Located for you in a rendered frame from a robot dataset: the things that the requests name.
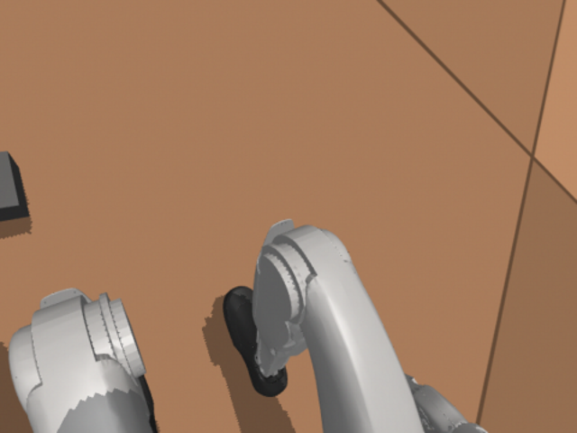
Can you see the carton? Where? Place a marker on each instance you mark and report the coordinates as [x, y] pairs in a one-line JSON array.
[[12, 199]]

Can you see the left robot foot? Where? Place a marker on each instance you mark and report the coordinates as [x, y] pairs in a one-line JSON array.
[[149, 400]]

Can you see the right robot hand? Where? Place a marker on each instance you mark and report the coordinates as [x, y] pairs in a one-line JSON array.
[[437, 414]]

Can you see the right robot foot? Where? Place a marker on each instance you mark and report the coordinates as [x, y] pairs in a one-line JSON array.
[[237, 308]]

